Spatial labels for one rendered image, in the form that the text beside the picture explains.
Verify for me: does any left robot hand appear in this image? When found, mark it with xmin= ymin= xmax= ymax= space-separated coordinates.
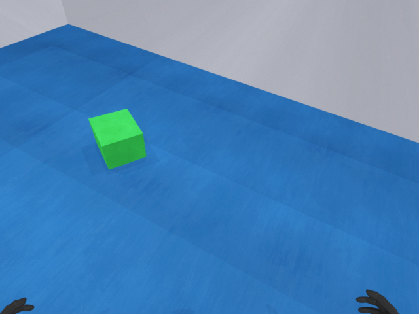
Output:
xmin=0 ymin=298 xmax=34 ymax=314

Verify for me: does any right robot hand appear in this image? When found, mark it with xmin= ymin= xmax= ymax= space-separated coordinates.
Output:
xmin=356 ymin=290 xmax=399 ymax=314

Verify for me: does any carton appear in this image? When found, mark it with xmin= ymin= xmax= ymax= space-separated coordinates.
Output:
xmin=89 ymin=109 xmax=146 ymax=170

